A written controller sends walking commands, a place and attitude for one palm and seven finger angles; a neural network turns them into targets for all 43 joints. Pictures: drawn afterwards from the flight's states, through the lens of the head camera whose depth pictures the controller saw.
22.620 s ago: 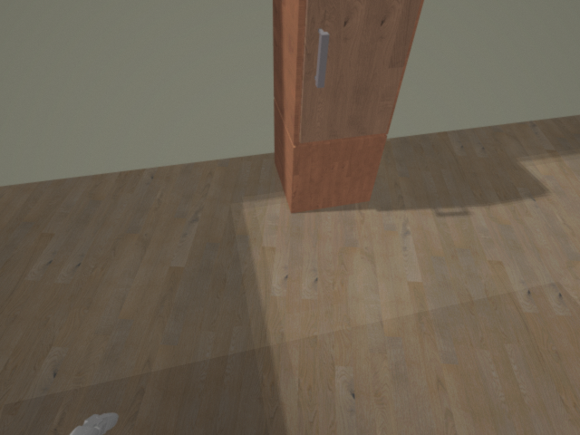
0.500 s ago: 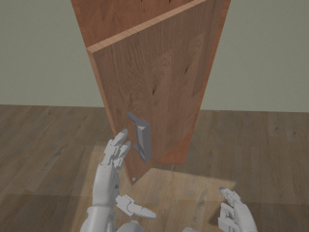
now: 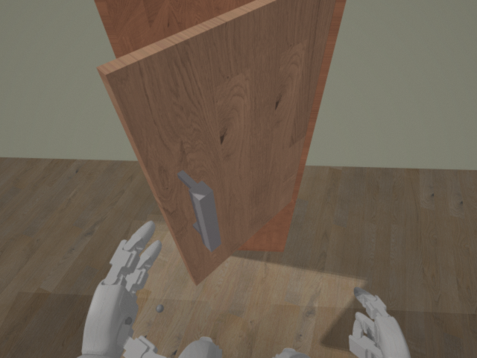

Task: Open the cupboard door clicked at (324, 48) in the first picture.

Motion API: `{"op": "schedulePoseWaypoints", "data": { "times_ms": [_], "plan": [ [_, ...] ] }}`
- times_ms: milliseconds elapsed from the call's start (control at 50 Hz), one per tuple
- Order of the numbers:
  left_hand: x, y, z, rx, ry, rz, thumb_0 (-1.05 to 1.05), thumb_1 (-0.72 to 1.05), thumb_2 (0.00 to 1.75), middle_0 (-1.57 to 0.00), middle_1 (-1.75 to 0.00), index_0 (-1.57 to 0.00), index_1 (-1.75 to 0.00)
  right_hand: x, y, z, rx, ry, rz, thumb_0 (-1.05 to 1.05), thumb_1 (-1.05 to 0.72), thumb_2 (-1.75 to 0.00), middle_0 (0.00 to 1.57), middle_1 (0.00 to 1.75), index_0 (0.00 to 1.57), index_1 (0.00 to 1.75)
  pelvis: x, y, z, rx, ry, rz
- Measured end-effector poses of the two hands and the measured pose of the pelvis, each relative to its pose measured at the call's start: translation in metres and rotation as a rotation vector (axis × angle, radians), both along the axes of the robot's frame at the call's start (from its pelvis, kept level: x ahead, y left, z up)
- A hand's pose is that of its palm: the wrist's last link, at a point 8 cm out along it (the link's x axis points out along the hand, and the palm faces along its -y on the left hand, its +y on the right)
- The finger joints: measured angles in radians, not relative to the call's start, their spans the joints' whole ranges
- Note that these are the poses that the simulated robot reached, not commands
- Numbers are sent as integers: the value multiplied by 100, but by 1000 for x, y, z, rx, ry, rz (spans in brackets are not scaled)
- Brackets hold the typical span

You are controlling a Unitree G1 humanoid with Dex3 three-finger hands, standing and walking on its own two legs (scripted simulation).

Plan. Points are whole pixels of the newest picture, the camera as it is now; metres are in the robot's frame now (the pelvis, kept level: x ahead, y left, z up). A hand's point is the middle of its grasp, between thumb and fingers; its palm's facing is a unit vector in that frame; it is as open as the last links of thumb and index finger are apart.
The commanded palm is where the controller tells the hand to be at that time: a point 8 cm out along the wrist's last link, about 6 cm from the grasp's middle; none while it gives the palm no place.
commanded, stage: draw the hand back to the body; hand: left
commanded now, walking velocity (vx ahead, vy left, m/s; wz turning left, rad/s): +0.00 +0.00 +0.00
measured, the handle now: (199, 212) +0.33 +0.09 +0.07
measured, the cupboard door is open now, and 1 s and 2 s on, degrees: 46 46 46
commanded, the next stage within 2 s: step back with the hand held close in 1.66 s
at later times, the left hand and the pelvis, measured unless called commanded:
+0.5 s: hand (101, 301) +0.18 +0.18 +0.12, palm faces -0.01 -1.00 -0.06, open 16.3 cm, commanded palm +0.15 +0.24 +0.14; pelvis +0.00 +0.02 +0.02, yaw +0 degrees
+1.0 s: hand out of the picture +0.20 +0.27 +0.19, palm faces +0.31 -0.87 -0.38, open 12.5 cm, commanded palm +0.15 +0.31 +0.21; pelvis +0.01 +0.05 +0.07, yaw -1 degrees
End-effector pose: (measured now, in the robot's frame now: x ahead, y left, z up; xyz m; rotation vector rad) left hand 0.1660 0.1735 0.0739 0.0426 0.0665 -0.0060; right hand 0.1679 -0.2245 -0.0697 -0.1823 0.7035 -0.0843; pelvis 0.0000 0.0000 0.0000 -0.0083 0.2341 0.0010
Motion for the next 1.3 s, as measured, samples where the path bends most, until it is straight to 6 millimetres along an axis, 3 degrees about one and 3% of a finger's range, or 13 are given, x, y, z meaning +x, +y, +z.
{"op": "schedulePoseWaypoints", "data": {
  "times_ms": [160,320,500,620,840,980,1300],
  "plan": [
    [-6,14,1,7,-37,0,-1,-50,31,-15,-30,-15,-30,-2,-7,-1,-26,-18,-10,1,-90,-90,20,29,20,30,-7,-1,-5,-8,0,5],
    [-4,37,38,36,-98,3,-1,-50,31,-15,-30,-16,-30,-5,4,13,3,-43,-44,1,-90,-90,20,29,20,30,-5,5,8,-16,-43,5],
    [-7,56,50,20,-49,-3,-1,-50,31,-15,-30,-15,-30,-2,18,38,-7,-103,-34,1,-90,-90,20,29,20,30,-1,17,24,-25,-89,1],
    [-9,79,73,81,-98,38,-1,-46,32,-16,-30,-16,-30,4,28,50,-22,-128,-16,1,-90,-90,20,29,20,30,1,25,30,-34,-117,4],
    [-12,112,102,302,-11,232,0,-16,45,-17,-30,-17,-30,8,54,65,-23,-86,-9,1,-90,-90,20,29,20,30,8,41,56,-28,-190,-7],
    [-5,134,133,362,-82,305,0,7,55,-18,-30,-18,-30,12,65,70,-20,-75,22,1,-90,-90,20,30,20,30,14,48,68,-22,-235,-9],
    [3,163,183,431,-225,429,1,63,79,-20,-30,-20,-30,24,49,84,-46,-63,34,1,-90,-90,20,30,20,30,18,41,83,-12,-297,-22]
  ]
}}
